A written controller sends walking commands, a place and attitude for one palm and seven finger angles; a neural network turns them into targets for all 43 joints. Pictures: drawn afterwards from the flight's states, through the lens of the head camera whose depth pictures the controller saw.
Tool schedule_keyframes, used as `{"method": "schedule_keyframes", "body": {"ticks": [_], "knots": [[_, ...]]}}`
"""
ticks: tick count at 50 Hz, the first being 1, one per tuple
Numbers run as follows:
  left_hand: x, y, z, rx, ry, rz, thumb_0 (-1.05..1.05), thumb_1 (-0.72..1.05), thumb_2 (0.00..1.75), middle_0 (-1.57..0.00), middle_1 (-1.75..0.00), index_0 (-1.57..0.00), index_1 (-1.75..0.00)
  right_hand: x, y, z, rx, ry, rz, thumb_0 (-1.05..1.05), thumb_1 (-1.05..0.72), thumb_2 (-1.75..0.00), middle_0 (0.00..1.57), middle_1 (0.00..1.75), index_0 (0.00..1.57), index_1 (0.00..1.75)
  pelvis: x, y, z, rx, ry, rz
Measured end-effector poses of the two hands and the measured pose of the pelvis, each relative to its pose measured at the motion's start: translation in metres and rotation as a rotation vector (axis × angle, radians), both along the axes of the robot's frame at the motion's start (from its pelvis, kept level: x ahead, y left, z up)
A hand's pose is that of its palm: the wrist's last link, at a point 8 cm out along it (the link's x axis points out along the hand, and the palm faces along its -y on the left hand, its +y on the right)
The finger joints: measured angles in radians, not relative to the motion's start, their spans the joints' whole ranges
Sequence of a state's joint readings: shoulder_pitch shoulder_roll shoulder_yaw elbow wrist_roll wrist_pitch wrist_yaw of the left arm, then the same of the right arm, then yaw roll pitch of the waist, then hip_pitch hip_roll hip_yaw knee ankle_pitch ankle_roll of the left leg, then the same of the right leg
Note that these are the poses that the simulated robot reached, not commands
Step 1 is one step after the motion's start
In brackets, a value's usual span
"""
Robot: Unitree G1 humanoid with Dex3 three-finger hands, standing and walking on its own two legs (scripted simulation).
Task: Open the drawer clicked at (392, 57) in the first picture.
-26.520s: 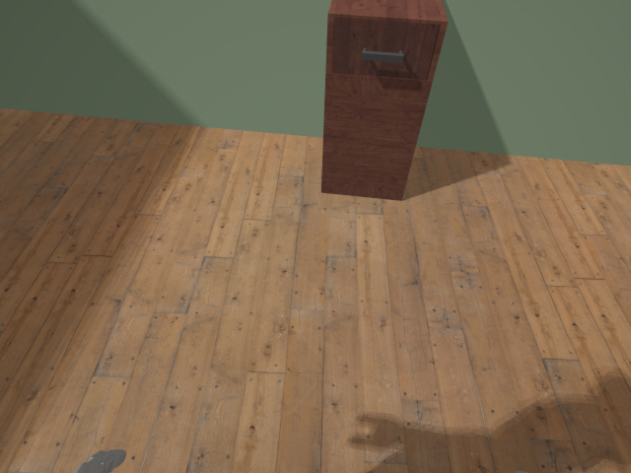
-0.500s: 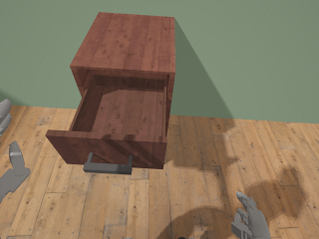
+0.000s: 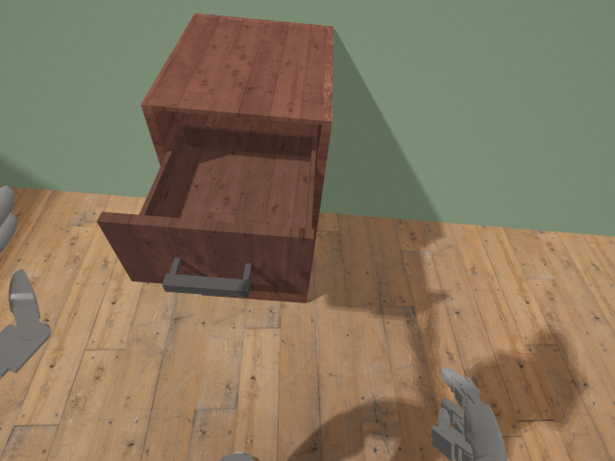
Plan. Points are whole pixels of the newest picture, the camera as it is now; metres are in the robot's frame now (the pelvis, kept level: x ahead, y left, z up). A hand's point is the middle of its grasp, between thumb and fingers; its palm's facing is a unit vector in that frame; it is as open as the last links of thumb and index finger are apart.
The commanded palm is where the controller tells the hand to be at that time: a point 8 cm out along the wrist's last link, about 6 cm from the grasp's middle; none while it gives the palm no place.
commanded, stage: step back with the hand held close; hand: left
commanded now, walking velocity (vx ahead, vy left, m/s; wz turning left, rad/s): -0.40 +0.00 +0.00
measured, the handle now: (210, 275) +0.40 +0.19 -0.08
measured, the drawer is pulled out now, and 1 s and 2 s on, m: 0.29 0.29 0.29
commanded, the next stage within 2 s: stop stepping back and stand still in 0.06 s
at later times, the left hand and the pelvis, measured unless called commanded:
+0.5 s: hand out of the picture +0.08 +0.21 +0.17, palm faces +0.34 -0.80 -0.49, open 7.5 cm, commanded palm +0.01 +0.25 +0.18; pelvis -0.11 -0.03 +0.01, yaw +1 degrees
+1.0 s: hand out of the picture +0.08 +0.20 +0.17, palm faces +0.36 -0.82 -0.44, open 7.5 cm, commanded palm +0.01 +0.24 +0.18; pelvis -0.11 -0.04 +0.00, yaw +1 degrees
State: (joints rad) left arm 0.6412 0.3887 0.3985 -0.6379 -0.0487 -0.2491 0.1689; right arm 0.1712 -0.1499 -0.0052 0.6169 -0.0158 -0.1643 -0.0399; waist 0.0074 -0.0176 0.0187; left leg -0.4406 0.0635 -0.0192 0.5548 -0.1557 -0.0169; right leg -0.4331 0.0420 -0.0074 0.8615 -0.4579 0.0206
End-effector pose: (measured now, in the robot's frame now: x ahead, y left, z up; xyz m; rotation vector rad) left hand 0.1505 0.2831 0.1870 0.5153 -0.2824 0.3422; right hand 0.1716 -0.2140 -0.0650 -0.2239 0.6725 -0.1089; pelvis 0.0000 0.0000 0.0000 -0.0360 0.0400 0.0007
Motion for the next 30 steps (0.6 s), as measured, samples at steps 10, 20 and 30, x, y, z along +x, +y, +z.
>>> {"method": "schedule_keyframes", "body": {"ticks": [10,20,30], "knots": [[-0.035,-0.053,0.005,0.019,0.031,-0.125,0.02,0.88,0.90,-0.21,-0.30,-0.21,-0.30,-0.052,-0.029,-0.009,0.054,0.046,0.003,0.01,-0.90,-0.90,0.21,0.30,0.20,0.30,-0.058,-0.031,0.003,0.026,0.008,-0.020],[-0.085,-0.039,-0.007,0.017,0.102,-0.059,0.02,0.88,0.90,-0.22,-0.30,-0.21,-0.30,-0.111,-0.068,0.010,-0.072,0.041,-0.091,0.01,-0.90,-0.90,0.20,0.30,0.20,0.30,-0.092,-0.028,0.006,0.049,-0.008,0.020],[-0.131,-0.036,0.006,0.022,0.023,0.022,0.02,0.88,0.90,-0.21,-0.30,-0.21,-0.30,-0.140,-0.048,-0.001,-0.003,0.039,-0.035,0.01,-0.90,-0.90,0.20,0.30,0.20,0.30,-0.119,-0.033,0.006,0.035,-0.035,0.015]]}}
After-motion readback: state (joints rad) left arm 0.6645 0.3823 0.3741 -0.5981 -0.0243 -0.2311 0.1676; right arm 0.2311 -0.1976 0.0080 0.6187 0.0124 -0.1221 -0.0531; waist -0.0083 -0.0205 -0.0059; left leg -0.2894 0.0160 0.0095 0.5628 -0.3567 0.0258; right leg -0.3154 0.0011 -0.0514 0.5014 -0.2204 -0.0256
